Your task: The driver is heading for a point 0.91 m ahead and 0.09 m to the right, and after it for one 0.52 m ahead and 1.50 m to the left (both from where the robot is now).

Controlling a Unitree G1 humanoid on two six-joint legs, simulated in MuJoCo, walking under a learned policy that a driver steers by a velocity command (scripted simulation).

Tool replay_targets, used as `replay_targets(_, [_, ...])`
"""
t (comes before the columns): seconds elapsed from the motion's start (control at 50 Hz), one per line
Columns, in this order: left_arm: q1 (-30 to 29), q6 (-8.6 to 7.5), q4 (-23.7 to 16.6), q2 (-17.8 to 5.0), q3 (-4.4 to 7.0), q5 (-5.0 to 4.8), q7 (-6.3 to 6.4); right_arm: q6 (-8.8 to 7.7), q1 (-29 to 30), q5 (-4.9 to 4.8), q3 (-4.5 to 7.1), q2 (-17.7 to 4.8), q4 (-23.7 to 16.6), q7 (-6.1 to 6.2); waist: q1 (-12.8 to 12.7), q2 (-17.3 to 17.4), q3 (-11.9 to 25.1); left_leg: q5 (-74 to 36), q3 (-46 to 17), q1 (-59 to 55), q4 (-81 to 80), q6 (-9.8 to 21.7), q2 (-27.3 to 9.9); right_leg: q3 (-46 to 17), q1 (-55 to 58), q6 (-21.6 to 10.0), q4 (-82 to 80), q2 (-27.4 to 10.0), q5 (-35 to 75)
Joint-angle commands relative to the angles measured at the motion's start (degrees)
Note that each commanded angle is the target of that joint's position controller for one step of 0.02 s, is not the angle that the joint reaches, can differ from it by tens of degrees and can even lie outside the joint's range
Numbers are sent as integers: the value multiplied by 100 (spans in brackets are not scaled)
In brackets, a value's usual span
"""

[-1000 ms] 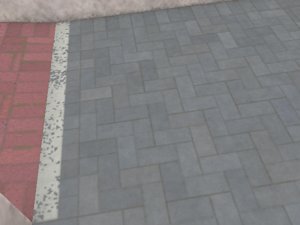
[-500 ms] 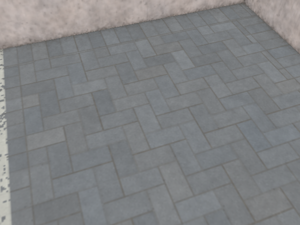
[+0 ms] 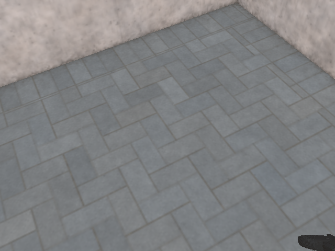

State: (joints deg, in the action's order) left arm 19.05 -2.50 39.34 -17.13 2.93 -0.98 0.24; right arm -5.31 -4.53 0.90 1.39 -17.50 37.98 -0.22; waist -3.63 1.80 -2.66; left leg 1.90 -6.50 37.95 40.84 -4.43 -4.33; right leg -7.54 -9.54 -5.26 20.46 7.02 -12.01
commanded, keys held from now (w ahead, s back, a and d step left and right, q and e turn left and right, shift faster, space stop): w+e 0.54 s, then w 0.18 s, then w+q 0.28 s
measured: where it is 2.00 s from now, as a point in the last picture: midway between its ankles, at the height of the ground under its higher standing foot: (226, 137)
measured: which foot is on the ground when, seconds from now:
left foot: up 0.00-0.14, down 0.16-0.68, up 0.70-1.00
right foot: down 0.00-0.16, up 0.18-0.66, down 0.68-1.00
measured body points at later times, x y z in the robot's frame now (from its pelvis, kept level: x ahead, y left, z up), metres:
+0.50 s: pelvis +0.27 +0.03 +0.00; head +0.30 +0.02 +0.45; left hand +0.54 +0.21 -0.08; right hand +0.20 -0.26 -0.12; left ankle +0.23 +0.15 -0.75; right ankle +0.36 -0.16 -0.68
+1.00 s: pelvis +0.51 -0.13 +0.00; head +0.53 -0.14 +0.45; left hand +0.68 +0.11 -0.11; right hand +0.55 -0.43 -0.11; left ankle +0.72 -0.01 -0.67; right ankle +0.44 -0.18 -0.75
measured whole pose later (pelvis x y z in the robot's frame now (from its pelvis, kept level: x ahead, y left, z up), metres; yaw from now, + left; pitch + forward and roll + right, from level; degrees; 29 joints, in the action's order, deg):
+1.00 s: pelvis +0.51 -0.13 +0.00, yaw -20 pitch +0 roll -2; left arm 18.2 -5.2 43.0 -15.1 3.2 1.0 -0.8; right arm -3.0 -10.4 -1.3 3.0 -17.6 45.6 -0.8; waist -2.2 2.9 -1.6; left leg 0.3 -5.0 40.4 50.1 -1.4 -6.1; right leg 6.0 -2.0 -4.3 13.2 4.2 -11.8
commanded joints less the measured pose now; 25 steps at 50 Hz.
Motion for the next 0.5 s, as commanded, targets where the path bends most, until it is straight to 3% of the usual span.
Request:
replay_targets(0.02, [108, -24, -252, -1026, 304, -53, 69, -106, 533, -84, 81, -351, -441, -47, -66, -619, 270, -695, 291, -1064, -771, -18, 442, -1000, -567, -715, -466, -1173, 902])
replay_targets(0.1, [139, 82, -159, -944, 305, -37, 79, -210, 453, -119, 250, -633, -442, -92, 87, -865, 264, 145, 106, -1309, -1278, 263, 467, -1729, 147, -558, 158, -1410, 644])
replay_targets(0.14, [27, 93, -178, -712, 232, -20, 40, -280, -352, -46, 371, -795, -240, -26, 524, -920, 604, 250, 196, -2591, -1625, 562, 362, -1618, -77, -326, 892, -1097, 791])
replay_targets(0.16, [31, 59, -262, -365, 105, 59, 12, -304, -1182, 42, 468, -1089, -164, 25, 887, -389, 1340, 521, -626, -4009, -1515, 945, -535, -1194, -703, -109, 2362, -770, 254])
replay_targets(0.18, [653, 14, -451, -71, 6, -63, 40, -242, -1687, 92, 571, -1537, -1, 28, 696, 1391, 1992, 1770, -3116, -5723, -2006, 1797, -1791, -384, -2569, 256, 4109, 37, -1990])
replay_targets(0.2, [758, -6, -374, -616, 86, -131, 59, -213, -1630, -57, 519, -1141, 9, -8, 711, 1366, 1829, 3082, -4043, -5641, -2325, 1889, -2036, -410, -3378, 370, 4993, -416, -2077])
replay_targets(0.22, [225, 14, -387, -950, 176, -144, 67, -171, -1357, -115, 398, -722, -76, 18, 845, 751, 1103, 3034, -3219, -5058, -2432, 1652, -1770, -375, -3566, 444, 5237, -599, -1522])
replay_targets(0.24, [-151, 21, -453, -901, 184, -73, 70, -128, -1183, -60, 348, -603, -69, 40, 808, 345, 640, 2270, -2345, -4425, -2497, 1486, -1488, -190, -3469, 456, 5213, -767, -1112])
replay_targets(0.26, [-334, 21, -500, -822, 194, -40, 68, -103, -1050, -19, 305, -503, -12, 42, 742, 266, 348, 1476, -1743, -3999, -2623, 1424, -1254, -163, -3349, 468, 5023, -912, -762])
replay_targets(0.28, [-366, 41, -524, -755, 211, -51, 39, -102, -976, 10, 265, -401, 31, 50, 632, 360, 244, 912, -1244, -3708, -2738, 1347, -1060, -126, -3144, 463, 4842, -1048, -566])
replay_targets(0.32, [-267, 112, -557, -471, 165, -83, 12, -100, -948, -64, 270, -384, 157, 29, 505, 454, 213, 447, -733, -3401, -2951, 1421, -984, 75, -2918, 510, 4666, -1144, -531])
replay_targets(0.36, [-442, 165, -676, -319, 128, -59, -6, -112, -961, -106, 317, -507, 288, 16, 483, 346, 76, 137, -355, -3313, -3139, 1541, -1036, 149, -3100, 577, 4353, -1213, -378])
replay_targets(0.42, [-784, 142, -839, -241, 91, -21, -103, -56, -1064, -69, 377, -717, 471, 35, 553, 219, 24, -183, 177, -3435, -3272, 1614, -1068, 236, -3286, 667, 3694, -1297, 292])
replay_targets(0.5, [-1455, 29, -1006, -129, 28, -26, -248, 6, -1160, -83, 385, -839, 638, 82, 785, 221, -134, -666, 973, -3566, -3193, 1352, -933, 627, -2995, 594, 2403, -1225, 1282])
Next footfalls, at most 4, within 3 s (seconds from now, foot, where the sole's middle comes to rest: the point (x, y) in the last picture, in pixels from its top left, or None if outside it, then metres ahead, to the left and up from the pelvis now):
0.16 left None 0.27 0.15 -0.78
0.68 right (243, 247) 0.48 -0.20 -0.78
1.22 left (213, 164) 0.84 -0.09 -0.78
1.66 right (256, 135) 1.01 -0.30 -0.78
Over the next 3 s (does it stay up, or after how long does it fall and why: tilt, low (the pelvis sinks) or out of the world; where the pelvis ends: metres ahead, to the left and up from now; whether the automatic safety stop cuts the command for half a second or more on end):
stays up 1.34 0.04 -0.01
